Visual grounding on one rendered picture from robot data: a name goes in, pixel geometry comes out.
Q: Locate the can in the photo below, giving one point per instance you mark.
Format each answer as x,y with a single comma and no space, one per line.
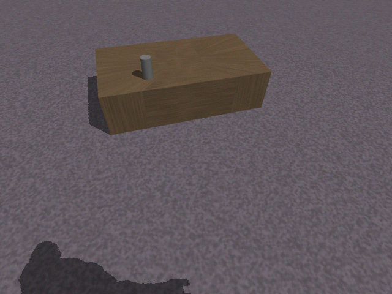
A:
146,66

